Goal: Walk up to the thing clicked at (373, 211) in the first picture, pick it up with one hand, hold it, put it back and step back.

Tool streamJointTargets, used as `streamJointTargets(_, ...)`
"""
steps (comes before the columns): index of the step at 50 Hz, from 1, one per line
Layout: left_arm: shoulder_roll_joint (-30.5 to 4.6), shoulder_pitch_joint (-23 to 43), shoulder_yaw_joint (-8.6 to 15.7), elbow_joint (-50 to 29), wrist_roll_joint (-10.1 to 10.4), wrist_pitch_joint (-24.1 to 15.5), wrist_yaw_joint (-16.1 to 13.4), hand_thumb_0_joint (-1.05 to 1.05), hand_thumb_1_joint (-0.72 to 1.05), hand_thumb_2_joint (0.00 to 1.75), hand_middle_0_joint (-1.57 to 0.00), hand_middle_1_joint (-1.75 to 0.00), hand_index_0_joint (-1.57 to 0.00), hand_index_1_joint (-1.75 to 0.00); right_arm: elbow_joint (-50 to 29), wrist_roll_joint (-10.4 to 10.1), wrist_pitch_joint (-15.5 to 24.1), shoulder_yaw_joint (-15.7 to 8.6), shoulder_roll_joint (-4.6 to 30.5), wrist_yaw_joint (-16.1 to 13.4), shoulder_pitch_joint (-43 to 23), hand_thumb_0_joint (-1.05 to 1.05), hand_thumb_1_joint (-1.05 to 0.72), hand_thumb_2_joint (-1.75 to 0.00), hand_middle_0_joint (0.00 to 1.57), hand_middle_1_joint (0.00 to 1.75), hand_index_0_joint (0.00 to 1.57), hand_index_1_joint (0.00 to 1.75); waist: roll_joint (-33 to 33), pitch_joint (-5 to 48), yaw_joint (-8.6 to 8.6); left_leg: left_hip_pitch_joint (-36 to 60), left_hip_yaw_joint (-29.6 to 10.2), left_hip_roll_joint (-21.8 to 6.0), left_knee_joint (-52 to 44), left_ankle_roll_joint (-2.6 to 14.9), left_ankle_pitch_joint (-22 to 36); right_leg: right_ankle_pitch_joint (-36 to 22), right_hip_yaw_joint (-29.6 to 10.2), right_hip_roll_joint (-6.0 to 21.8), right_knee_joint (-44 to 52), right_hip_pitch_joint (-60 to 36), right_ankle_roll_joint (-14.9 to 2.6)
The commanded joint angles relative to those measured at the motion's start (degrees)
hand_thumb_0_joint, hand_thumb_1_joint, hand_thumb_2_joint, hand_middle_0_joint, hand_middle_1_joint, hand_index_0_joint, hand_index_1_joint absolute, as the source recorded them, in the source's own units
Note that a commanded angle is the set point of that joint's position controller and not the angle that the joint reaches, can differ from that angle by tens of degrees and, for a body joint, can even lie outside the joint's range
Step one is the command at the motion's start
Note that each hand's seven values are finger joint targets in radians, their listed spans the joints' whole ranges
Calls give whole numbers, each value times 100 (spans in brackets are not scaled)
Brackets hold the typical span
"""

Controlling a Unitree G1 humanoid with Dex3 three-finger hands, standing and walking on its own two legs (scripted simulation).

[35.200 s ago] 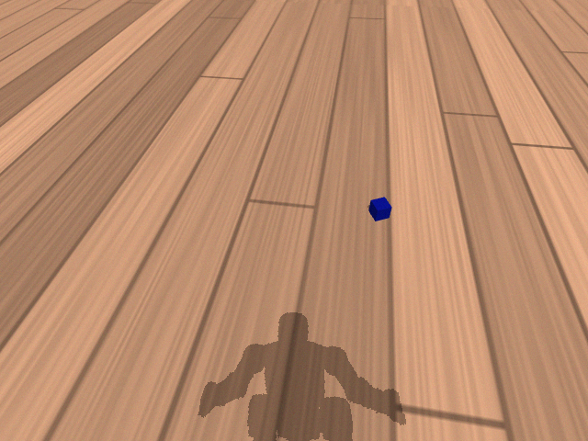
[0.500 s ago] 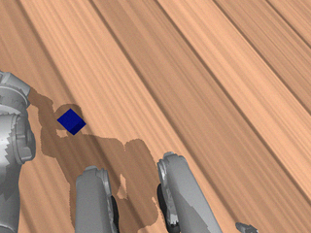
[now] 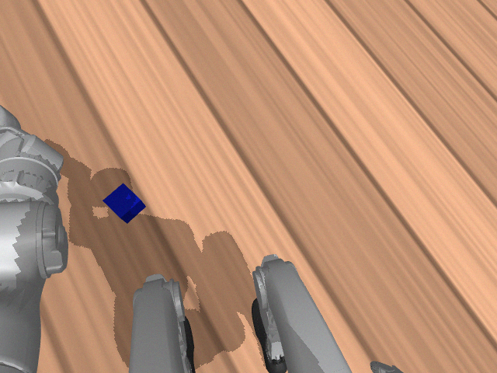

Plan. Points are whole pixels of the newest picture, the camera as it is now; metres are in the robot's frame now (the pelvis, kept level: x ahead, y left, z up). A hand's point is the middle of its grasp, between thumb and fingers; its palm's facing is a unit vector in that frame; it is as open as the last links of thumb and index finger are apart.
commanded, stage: go down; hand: left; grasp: from above
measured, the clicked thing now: (125, 203) +0.53 +0.26 -0.48
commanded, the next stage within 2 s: approach in 0.80 s
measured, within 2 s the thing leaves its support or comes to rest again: neither
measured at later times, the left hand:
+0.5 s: hand (11, 150) +0.50 +0.31 -0.05, palm faces -0.25 -0.31 -0.92, open 13.9 cm
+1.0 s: hand (1, 143) +0.51 +0.32 -0.04, palm faces -0.27 -0.30 -0.91, open 13.7 cm
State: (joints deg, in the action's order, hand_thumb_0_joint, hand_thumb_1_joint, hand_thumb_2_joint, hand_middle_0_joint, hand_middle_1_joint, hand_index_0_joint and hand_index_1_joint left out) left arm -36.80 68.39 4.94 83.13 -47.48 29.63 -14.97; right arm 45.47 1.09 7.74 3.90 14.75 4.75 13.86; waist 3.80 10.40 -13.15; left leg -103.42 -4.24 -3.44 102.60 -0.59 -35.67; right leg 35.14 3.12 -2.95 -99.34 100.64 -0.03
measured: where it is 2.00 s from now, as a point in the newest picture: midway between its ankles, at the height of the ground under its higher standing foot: (229, 359)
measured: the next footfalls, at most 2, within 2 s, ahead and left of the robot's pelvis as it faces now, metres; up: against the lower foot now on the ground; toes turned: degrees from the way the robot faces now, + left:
none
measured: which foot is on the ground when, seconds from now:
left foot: down 0.00-1.00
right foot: down 0.00-1.00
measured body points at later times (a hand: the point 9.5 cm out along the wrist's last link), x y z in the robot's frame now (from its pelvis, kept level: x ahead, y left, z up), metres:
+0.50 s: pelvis +0.01 +0.00 +0.03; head +0.22 +0.04 +0.42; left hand +0.51 +0.32 +0.00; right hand +0.05 -0.25 -0.10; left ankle +0.07 +0.13 -0.48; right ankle +0.08 -0.12 -0.48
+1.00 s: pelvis +0.02 +0.01 +0.04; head +0.23 +0.04 +0.44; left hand +0.52 +0.33 +0.01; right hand +0.05 -0.25 -0.08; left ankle +0.07 +0.13 -0.48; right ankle +0.08 -0.12 -0.48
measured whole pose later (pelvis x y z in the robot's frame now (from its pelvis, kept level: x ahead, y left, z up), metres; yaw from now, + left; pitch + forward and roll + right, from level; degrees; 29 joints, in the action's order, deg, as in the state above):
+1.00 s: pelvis +0.02 +0.01 +0.04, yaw +0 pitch +36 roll -6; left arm -36.1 65.7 5.1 82.0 -47.8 29.0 -16.3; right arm 45.2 1.3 7.7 3.1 13.3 6.4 13.5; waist 3.5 9.6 -12.8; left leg -95.1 -4.2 -3.8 94.8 -0.4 -36.1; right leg 35.1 3.2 -3.3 -90.6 91.9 0.1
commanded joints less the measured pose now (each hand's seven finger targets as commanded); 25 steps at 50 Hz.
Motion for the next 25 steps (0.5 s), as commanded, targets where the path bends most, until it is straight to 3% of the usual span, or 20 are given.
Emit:
streamJointTargets(1,-1296,2244,-158,-773,-253,-73,-229,0,-55,98,-11,-105,-11,-105,-63,-33,77,-361,1151,-72,1150,0,-91,-90,20,30,20,30,1043,3360,-119,2516,240,94,-1210,177,1200,-1207,197,-129,1253,-1976,-212)
streamJointTargets(5,-1288,2252,-151,-1040,-286,-126,-244,0,-52,96,-14,-104,-13,-104,-121,-33,67,-377,1077,-51,1163,0,-91,-90,20,30,20,30,1093,3601,-61,2670,310,102,-1267,196,1235,-1292,137,-137,1421,-2282,-193)
streamJointTargets(10,-1269,2151,-87,-1270,-217,-61,-326,0,-54,96,-10,-106,-10,-106,-88,-42,54,-402,1089,-13,1173,0,-91,-90,20,30,20,30,1378,3821,-23,3238,216,75,-1383,146,1829,-1656,202,-129,1372,-2247,-240)
streamJointTargets(15,-1306,2159,-17,-1214,-171,-19,-394,0,-55,97,-10,-105,-10,-105,-27,-23,51,-421,1064,6,1119,0,-91,-90,20,30,20,30,1233,3710,-50,3218,202,63,-1427,169,1800,-1674,194,-128,1471,-2313,-228)
streamJointTargets(21,-1287,2043,-47,-1058,-195,-38,-418,0,-54,96,-12,-104,-11,-104,-66,-25,88,-416,959,-3,1004,0,-91,-90,20,30,20,30,1072,3372,-54,2894,266,88,-1605,183,1164,-1196,108,-128,1735,-2469,-200)
streamJointTargets(25,-1231,2031,-50,-1066,-185,-37,-425,0,-53,95,-15,-100,-14,-101,-51,-39,99,-423,985,-12,1055,0,-91,-90,20,30,20,30,1144,3580,-43,3267,189,55,-1610,159,1559,-1458,161,-148,1671,-2423,-229)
